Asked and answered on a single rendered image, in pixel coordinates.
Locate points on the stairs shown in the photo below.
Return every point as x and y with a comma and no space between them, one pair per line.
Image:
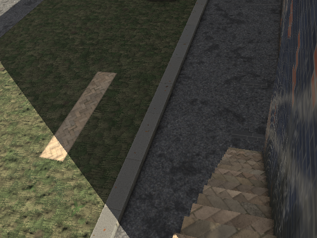
235,201

